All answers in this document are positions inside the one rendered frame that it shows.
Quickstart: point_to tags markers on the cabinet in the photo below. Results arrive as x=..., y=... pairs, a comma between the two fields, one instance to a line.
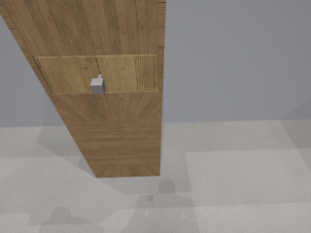
x=118, y=133

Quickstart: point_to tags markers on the handle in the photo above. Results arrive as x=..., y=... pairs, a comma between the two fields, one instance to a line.
x=97, y=85

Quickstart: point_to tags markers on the drawer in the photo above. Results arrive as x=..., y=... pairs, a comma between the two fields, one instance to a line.
x=121, y=72

